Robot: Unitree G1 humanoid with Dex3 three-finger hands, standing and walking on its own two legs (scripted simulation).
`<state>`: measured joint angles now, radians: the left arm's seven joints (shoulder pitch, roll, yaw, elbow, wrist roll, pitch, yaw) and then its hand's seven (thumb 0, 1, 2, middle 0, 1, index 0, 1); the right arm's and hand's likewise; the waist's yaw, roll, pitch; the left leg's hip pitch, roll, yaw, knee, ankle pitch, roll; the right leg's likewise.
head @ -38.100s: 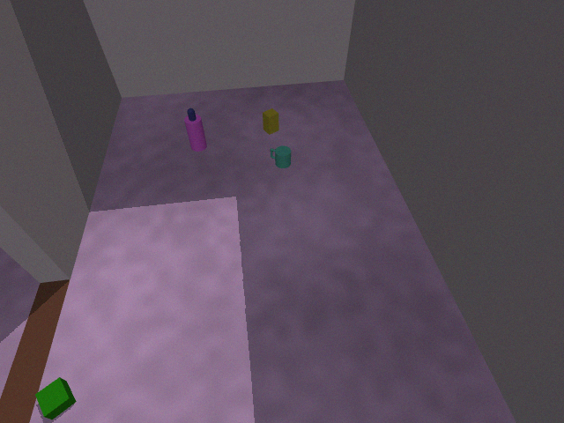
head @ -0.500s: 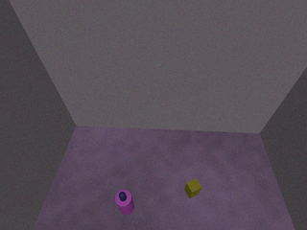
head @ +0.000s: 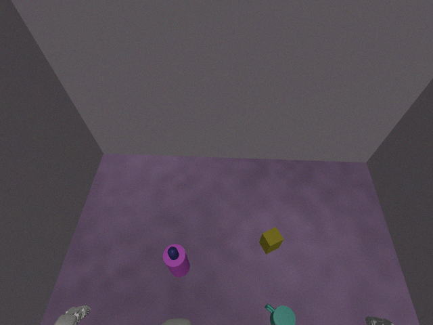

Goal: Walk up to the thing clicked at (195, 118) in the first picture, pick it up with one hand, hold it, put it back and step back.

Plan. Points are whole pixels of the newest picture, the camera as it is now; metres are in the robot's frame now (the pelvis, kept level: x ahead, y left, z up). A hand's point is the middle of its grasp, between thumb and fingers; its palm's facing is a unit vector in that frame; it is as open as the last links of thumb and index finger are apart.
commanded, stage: step back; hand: left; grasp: from the side
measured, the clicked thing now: (176, 259) +0.39 +0.20 -0.65
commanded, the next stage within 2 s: none
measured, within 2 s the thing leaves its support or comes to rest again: neither
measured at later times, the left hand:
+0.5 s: hand out of the picture +0.03 +0.32 -0.17, palm faces -0.11 -0.93 -0.35, open 7.4 cm
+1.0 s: hand out of the picture -0.08 +0.30 -0.16, palm faces -0.04 -0.93 -0.37, open 7.4 cm
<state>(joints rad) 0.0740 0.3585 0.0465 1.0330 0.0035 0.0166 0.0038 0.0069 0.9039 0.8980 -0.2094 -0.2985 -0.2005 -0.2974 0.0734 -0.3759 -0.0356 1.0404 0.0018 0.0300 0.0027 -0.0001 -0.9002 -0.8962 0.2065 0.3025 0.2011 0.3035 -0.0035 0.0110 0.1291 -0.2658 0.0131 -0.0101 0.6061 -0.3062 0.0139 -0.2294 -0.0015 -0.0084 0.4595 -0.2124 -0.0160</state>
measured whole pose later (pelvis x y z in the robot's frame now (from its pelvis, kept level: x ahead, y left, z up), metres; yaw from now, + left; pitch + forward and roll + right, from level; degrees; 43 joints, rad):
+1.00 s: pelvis -0.22 +0.05 -0.02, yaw +0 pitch -2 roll +0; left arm 0.12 0.38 0.06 0.75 0.03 0.06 0.00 0.01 0.90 0.90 -0.21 -0.30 -0.20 -0.30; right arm 0.20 -0.40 -0.05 0.88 -0.02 0.02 -0.02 0.00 -0.90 -0.90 0.21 0.30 0.20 0.30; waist 0.00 -0.03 0.17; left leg -0.23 -0.05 -0.03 0.63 -0.37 0.01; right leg -0.38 -0.03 -0.02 0.67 -0.26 0.00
